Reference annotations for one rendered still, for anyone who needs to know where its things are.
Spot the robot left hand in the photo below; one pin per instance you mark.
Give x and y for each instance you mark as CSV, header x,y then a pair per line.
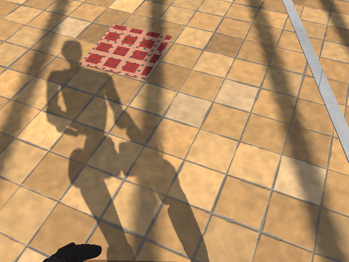
x,y
75,253

